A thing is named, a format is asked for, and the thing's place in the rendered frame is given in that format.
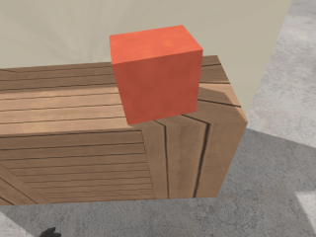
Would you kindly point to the pedestal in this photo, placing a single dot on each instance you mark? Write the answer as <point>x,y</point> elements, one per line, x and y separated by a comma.
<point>64,138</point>

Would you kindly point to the robot left hand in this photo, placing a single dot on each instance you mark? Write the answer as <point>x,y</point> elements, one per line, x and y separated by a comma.
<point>49,233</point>

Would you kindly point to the carton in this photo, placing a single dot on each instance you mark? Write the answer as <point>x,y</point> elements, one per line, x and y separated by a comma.
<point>157,72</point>

